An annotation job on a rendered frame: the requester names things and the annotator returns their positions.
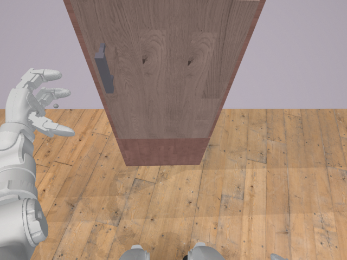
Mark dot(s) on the left robot shin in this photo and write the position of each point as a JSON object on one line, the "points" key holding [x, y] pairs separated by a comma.
{"points": [[136, 246]]}

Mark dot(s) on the robot left upper arm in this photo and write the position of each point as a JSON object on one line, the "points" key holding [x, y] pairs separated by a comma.
{"points": [[22, 226]]}

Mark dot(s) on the cupboard door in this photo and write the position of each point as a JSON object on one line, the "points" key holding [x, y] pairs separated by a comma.
{"points": [[171, 60]]}

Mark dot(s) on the left robot forearm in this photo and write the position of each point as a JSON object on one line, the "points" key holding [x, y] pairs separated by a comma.
{"points": [[17, 165]]}

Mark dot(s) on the handle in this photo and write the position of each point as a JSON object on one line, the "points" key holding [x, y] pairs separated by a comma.
{"points": [[106, 77]]}

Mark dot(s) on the robot left hand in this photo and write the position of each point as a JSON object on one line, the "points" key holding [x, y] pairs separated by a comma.
{"points": [[21, 103]]}

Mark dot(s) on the robot left thigh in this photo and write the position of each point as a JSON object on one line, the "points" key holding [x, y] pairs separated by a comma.
{"points": [[135, 254]]}

